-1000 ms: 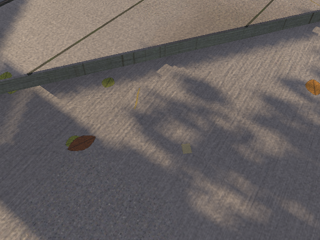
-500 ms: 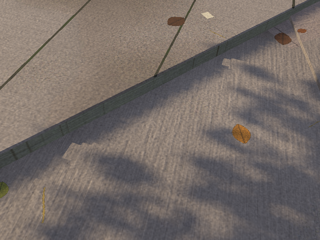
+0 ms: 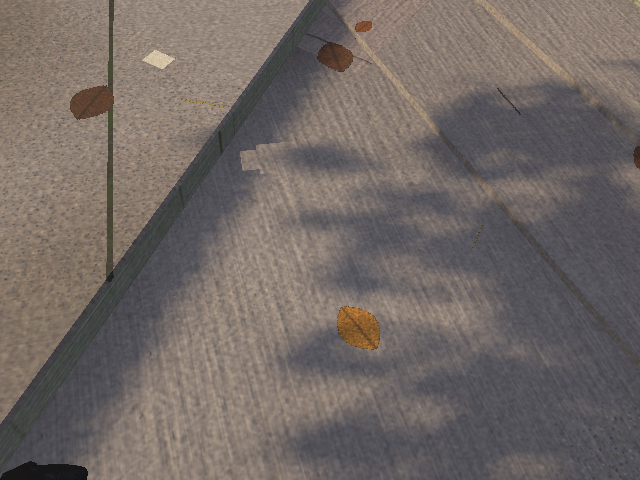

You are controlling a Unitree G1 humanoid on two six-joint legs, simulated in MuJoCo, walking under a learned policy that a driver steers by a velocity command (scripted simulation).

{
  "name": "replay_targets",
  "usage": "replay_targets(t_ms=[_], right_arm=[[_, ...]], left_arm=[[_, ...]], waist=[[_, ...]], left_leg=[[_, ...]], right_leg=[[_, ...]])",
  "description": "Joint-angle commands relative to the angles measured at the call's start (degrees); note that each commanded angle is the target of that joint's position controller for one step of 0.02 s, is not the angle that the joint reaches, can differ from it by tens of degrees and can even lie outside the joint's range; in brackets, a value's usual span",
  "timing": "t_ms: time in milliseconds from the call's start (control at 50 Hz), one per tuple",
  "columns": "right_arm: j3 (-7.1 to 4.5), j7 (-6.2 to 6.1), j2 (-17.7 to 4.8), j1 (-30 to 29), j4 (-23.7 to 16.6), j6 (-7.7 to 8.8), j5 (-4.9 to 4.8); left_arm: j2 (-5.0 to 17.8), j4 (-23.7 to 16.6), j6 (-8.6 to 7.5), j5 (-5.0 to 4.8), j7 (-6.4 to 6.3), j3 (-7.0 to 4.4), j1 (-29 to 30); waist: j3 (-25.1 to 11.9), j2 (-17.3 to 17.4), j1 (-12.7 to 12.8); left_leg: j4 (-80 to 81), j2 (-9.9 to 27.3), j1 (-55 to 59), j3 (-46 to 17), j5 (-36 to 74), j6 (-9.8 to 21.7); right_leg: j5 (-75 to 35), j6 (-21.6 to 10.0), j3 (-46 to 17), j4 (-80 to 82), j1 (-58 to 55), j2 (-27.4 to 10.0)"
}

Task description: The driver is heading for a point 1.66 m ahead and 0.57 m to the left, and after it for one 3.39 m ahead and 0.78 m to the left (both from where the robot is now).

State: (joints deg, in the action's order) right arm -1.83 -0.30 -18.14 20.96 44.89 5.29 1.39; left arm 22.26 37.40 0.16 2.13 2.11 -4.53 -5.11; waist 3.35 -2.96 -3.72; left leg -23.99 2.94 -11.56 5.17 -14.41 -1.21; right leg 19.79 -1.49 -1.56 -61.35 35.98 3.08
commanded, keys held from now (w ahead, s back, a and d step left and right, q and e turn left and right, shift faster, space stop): q+shift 0.60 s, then shift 0.30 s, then e+shift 0.08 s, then w+e+shift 0.02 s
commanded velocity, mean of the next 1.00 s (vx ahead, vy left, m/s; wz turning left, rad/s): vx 0.09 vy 0.00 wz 0.48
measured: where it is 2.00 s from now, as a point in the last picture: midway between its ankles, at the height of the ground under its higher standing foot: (237, 377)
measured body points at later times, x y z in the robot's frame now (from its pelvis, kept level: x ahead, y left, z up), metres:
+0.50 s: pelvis +0.14 +0.04 -0.02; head +0.16 +0.07 +0.43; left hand +0.19 +0.34 -0.13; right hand +0.36 -0.19 -0.11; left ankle +0.14 +0.14 -0.74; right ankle +0.22 -0.08 -0.74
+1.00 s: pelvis +0.15 +0.06 -0.01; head +0.17 +0.07 +0.44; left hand +0.09 +0.34 -0.12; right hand +0.40 -0.08 -0.12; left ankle +0.14 +0.14 -0.74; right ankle +0.21 -0.04 -0.74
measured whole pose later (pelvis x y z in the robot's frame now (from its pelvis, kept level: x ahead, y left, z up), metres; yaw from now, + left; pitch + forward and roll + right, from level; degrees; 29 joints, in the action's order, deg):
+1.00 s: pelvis +0.15 +0.06 -0.01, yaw +32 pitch +0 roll +0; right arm -1.5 -0.2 -14.0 11.0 40.9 -2.6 1.5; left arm 15.4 42.8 3.4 0.5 -0.8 -2.2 -14.5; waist 1.4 0.3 0.7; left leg -27.2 -7.3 -15.6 -5.9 -10.8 4.1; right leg 19.6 -0.9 -0.7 -32.9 14.8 0.9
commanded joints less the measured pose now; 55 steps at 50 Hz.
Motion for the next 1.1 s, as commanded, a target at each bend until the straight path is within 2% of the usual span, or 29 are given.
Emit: replay_targets(t_ms=[20, 60, 120, 140, 160, 180, 200, 220, 260, 360, 420, 460, 500, 520, 540, 560, 600, 620, 680, 860, 900, 960, 980, 1000, 1020, 1040, 1060, 1080, 1100], right_arm=[[-0.65, 1.29, -5.3, -7.5, -3.4, 1.29, -0.84], [-0.99, 1.86, -6.1, -4.4, -1.4, 0.88, -1.98], [-1.95, 1.5, -8.2, -1.1, 0.1, -0.04, -2.45], [-1.99, 1.37, -7.8, 1.3, -0.3, -0.34, -2.53], [-1.21, 0.75, -3.5, 6.5, -2.2, -1.0, -3.05], [-1.5, -0.76, -4.3, 11.4, -1.1, -2.84, -3.63], [-2.24, -1.18, -6.1, 10.6, -0.2, -4.06, -2.34], [-2.51, -1.06, -5.7, 7.9, -0.6, -4.77, -1.57], [-2.86, -0.37, -4.4, 4.9, -1.4, -6.45, -0.52], [-2.71, 1.3, -0.3, 1.1, -4.9, -9.48, -0.72], [-2.82, 2.7, -1.2, -3.2, -7.6, -10.09, -1.0], [-3.15, 3.15, -2.0, -4.9, -8.8, -9.96, -1.04], [-3.82, 3.01, -3.3, -2.5, -8.0, -9.19, -0.46], [-4.71, 2.07, -7.8, -1.0, -7.9, -8.32, 0.3], [-6.56, 1.48, -16.6, -2.2, -10.9, -7.84, 0.32], [-7.26, 1.08, -15.9, 0.7, -10.2, -8.25, 0.1], [-5.85, 0.43, -11.3, -6.9, -10.8, -8.9, -0.24], [-5.33, 0.24, -9.5, -10.7, -11.8, -8.98, -0.63], [-4.27, 0.48, -6.9, -9.3, -11.4, -8.4, -1.22], [-3.44, 0.35, -6.4, -7.0, -9.1, -7.68, -0.11], [-3.24, 0.55, -6.2, -7.7, -8.5, -7.6, 0.1], [-1.27, -0.02, -2.3, -9.9, -7.1, -7.12, 0.37], [-1.37, -0.44, -3.3, -10.6, -6.6, -7.12, 0.04], [-1.68, -0.72, -4.3, -8.3, -6.0, -7.04, -0.02], [-1.61, -0.78, -4.0, -9.2, -6.8, -7.06, 0.37], [-1.46, -0.35, -3.8, -13.6, -9.4, -6.91, 0.45], [-1.59, 0.2, -4.5, -18.6, -11.5, -6.29, 0.9], [-2.07, 0.53, -5.4, -19.6, -12.0, -5.38, 0.69], [-1.99, 1.01, -5.0, -18.0, -11.2, -4.56, 0.35]], left_arm=[[-4.1, -2.8, -0.66, -0.09, 1.07, 2.77, -6.2], [-3.2, -2.3, -0.87, 0.04, 1.09, 3.09, -4.4], [-0.3, 0.1, -2.29, 1.45, -0.37, 2.69, -8.1], [2.6, 0.4, -3.18, 2.23, -1.18, 2.16, -10.0], [6.3, -1.1, -3.38, 2.79, -1.89, 1.46, -13.5], [5.5, -1.8, -2.43, -0.76, -2.06, 0.92, -14.5], [3.0, -2.6, -1.68, -2.02, -2.44, 1.32, -11.8], [0.2, -3.1, -1.32, -1.95, -3.0, 2.1, -7.7], [-2.2, -2.9, -0.85, -1.59, -4.37, 2.8, -3.4], [-2.1, -2.7, -1.38, -0.4, -4.5, 1.99, -0.5], [-0.7, -2.6, -1.23, -0.05, -3.93, 0.97, -0.4], [0.6, -2.3, -0.68, -0.25, -3.53, 0.18, -1.8], [0.8, -1.7, 0.25, -0.63, -3.08, -0.36, -3.7], [-1.0, -1.3, 1.3, -0.48, -2.42, -0.15, -6.9], [-3.1, -5.8, 2.54, -0.31, -2.96, 0.82, -4.9], [-1.4, -6.3, 3.09, 0.02, -3.62, 0.76, -1.3], [-0.8, -4.6, 2.22, -1.08, -3.68, 0.47, -2.8], [0.1, -3.1, 1.77, -0.37, -3.7, 0.1, -4.7], [0.3, -0.6, 2.19, -0.34, -3.11, -0.04, -7.5], [-1.2, 0.0, 3.19, -1.14, -3.06, 0.69, -6.1], [-1.4, 0.3, 3.08, -1.46, -3.14, 0.81, -6.8], [-3.6, 2.8, 2.81, -2.08, -3.04, 1.72, -10.2], [-3.8, 3.3, 2.49, -1.99, -3.03, 1.79, -11.1], [-2.9, 3.1, 1.87, -1.28, -3.0, 1.75, -11.4], [-0.3, 2.9, 1.31, -0.28, -2.79, 1.32, -12.7], [5.2, 3.4, 1.14, -0.62, -2.4, -0.16, -15.9], [9.0, 5.5, 1.18, -0.6, -1.69, -1.96, -18.8], [6.1, 5.5, 0.87, -0.85, -1.51, -1.46, -17.2], [4.5, 5.1, 0.46, -1.4, -1.41, -1.22, -14.6]], waist=[[-6.0, 12.4, 7.4], [-5.8, 12.3, 6.5], [-6.6, 6.2, 8.2], [-9.3, 1.8, 8.2], [-18.9, -9.9, 7.7], [-29.4, -11.3, 8.0], [-26.0, -5.1, 7.0], [-19.6, -3.3, 5.4], [-10.7, -4.5, 2.8], [-8.7, -6.0, 0.5], [-8.5, -8.5, 1.5], [-8.2, -7.3, 2.1], [-7.7, -0.6, 0.7], [-3.4, 15.2, 0.6], [-1.7, 24.1, 1.5], [-4.5, 16.2, -1.6], [-1.7, 12.5, 3.0], [-3.5, 13.1, 4.1], [-8.7, 8.3, 3.7], [-5.8, 9.1, 1.5], [-5.5, 9.3, 1.8], [-6.8, 8.4, 3.4], [-6.0, 7.9, 4.6], [-8.0, 6.7, 4.1], [-6.8, 2.1, 4.4], [-2.8, -4.8, 6.5], [3.9, -11.4, 8.9], [6.8, -7.5, 7.1], [5.6, -5.4, 5.2]], left_leg=[[8.3, 6.5, -4.1, -4.6, 44.4, 7.3], [7.9, 5.4, -4.6, -6.7, 41.0, 6.8], [-3.4, 3.4, -1.9, -8.8, 39.5, 4.5], [-12.7, 0.0, -5.6, -7.8, 27.4, 3.2], [-31.7, -5.5, -14.8, -4.8, -11.8, 1.5], [-44.4, -7.6, -15.5, -7.8, -26.6, 2.1], [-48.6, -5.7, -17.5, -8.8, -23.7, 1.8], [-48.4, -3.9, -20.1, -7.9, -20.0, 1.3], [-45.8, -1.8, -19.7, -6.8, -15.0, -0.7], [-34.7, -0.2, -12.5, -4.3, -8.3, -0.7], [-24.3, 0.1, -6.7, -2.4, -4.1, 1.0], [-19.0, -0.9, -3.9, -0.4, -4.2, 1.9], [-9.4, -2.8, 3.7, -1.8, -1.2, 3.9], [3.4, 5.4, 3.8, -16.8, 3.7, 6.4], [7.9, 18.7, 0.9, -40.8, 20.0, 14.7], [8.5, 17.8, 1.2, -38.6, 16.6, 18.5], [7.1, 9.4, -1.5, -28.6, 8.1, 14.8], [5.8, 6.7, -0.5, -25.1, 12.3, 13.3], [3.4, 5.9, 2.9, -22.0, 25.8, 12.9], [5.6, 7.0, 3.4, -26.7, 14.5, 14.3], [5.2, 6.5, 1.5, -27.1, 14.6, 14.1], [5.0, 5.9, -1.6, -24.0, 11.5, 12.2], [3.7, 5.1, -3.6, -22.6, 9.7, 10.9], [3.9, 3.7, -5.4, -22.2, -5.8, 9.5], [-0.6, 0.5, -10.8, -20.2, -20.5, 8.1], [-9.8, -6.3, -21.5, -11.7, -22.3, 5.5], [-19.2, -8.8, -26.9, -5.9, -15.5, 3.9], [-24.1, -5.6, -27.0, -9.1, -9.7, 2.9], [-24.6, -4.8, -24.8, -9.4, -5.7, 1.6]], right_leg=[[-12.6, 0.1, 1.0, 20.1, -13.3, 0.1], [-21.1, -0.3, 2.7, 25.9, -20.5, 0.4], [-28.1, -2.5, 1.2, 34.5, -29.2, -0.8], [-46.0, -3.4, -1.9, 34.0, -36.4, -6.7], [-79.3, -9.3, -15.9, 28.3, -49.5, -26.5], [-90.4, -15.2, -19.9, 27.0, -52.1, -32.5], [-80.4, -14.8, -15.9, 29.6, -47.2, -29.7], [-67.8, -13.4, -12.5, 32.6, -42.0, -26.6], [-53.6, -11.5, -6.5, 38.2, -31.5, -22.1], [-34.6, -10.0, 2.4, 42.2, -20.9, -21.3], [-21.5, -7.5, 5.5, 41.6, -18.3, -21.7], [-15.4, -5.8, 6.5, 39.0, -18.3, -23.2], [-3.5, -0.9, 10.0, 28.9, -14.0, -20.5], [9.8, 3.4, 14.8, 13.7, -6.6, -14.3], [21.2, 6.8, 9.0, 2.4, 5.2, -4.4], [18.7, 6.0, 1.1, -3.8, 4.7, -5.3], [6.0, 4.9, -1.6, -1.7, 3.3, -6.8], [2.3, 4.7, -0.4, -2.1, 1.6, -6.2], [1.0, 4.7, 0.3, -3.3, -2.4, -5.0], [3.1, 2.8, 0.0, 11.7, -7.9, -3.8], [4.3, 2.0, 0.5, 15.8, -12.0, -2.8], [0.7, 0.7, 1.4, 28.1, -23.3, -2.5], [-4.4, 0.1, 2.2, 34.6, -27.6, -1.4], [-2.1, -1.2, 1.1, 36.8, -31.3, -0.8], [10.1, -4.1, -7.3, 39.6, -32.3, -5.6], [28.7, -10.2, -24.8, 48.6, -32.0, -14.9], [37.1, -14.7, -39.6, 57.4, -27.2, -22.2], [32.6, -14.6, -39.5, 57.9, -24.3, -21.5], [25.1, -12.5, -34.6, 56.3, -22.8, -18.4]])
